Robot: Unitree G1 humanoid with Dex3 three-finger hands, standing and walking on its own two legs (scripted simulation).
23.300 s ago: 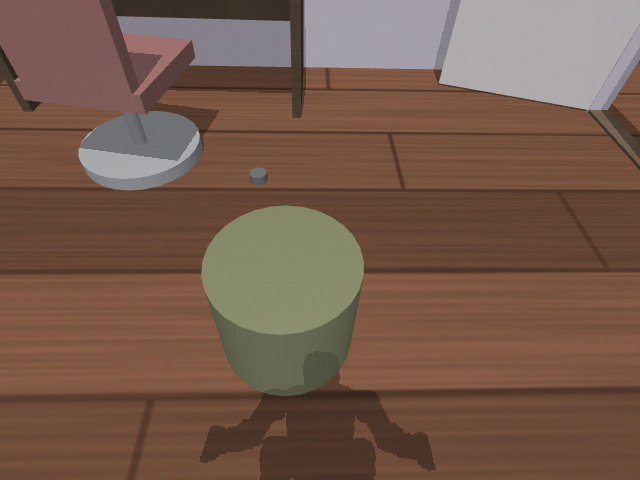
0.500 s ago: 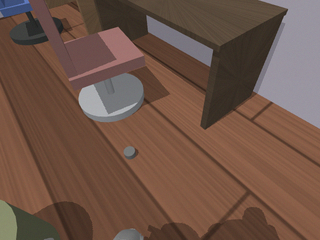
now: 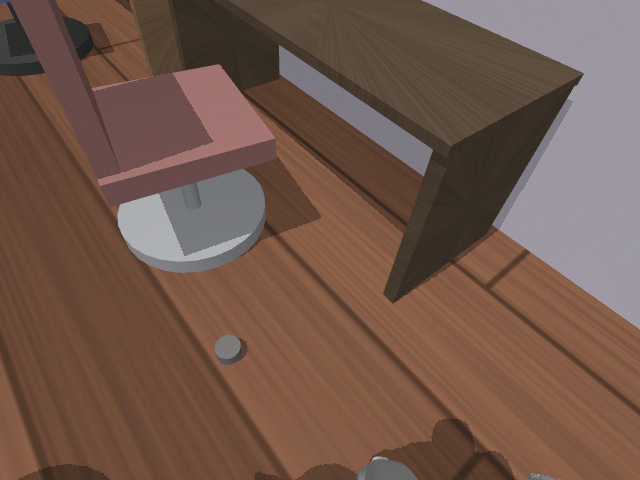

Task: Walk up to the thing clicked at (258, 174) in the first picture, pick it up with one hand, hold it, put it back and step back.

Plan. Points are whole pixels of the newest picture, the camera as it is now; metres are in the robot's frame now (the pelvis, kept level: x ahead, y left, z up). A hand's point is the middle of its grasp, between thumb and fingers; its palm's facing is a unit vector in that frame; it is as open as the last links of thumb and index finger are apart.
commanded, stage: walk up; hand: left
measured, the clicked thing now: (228, 349) +0.59 +0.26 -0.74
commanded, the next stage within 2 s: stand in 1.84 s
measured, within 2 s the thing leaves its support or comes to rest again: neither
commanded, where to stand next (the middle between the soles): +0.21 +0.01 m, yaw +0 degrees
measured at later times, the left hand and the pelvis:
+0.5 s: hand (118, 465) +0.16 +0.27 -0.14, palm faces -0.01 -0.90 -0.44, open 7.4 cm; pelvis +0.10 -0.02 -0.02, yaw +2 degrees
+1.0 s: hand (118, 463) +0.17 +0.27 -0.15, palm faces +0.00 -0.93 -0.38, open 7.4 cm; pelvis +0.12 +0.00 +0.00, yaw +1 degrees
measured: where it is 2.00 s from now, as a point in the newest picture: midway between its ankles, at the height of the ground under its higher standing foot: outside the picture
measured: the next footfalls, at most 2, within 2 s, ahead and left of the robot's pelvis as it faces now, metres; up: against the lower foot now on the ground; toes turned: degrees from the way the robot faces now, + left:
right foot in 0.14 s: +0.18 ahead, -0.14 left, +0.00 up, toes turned -1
left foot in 0.50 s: +0.19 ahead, +0.13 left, +0.00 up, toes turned +3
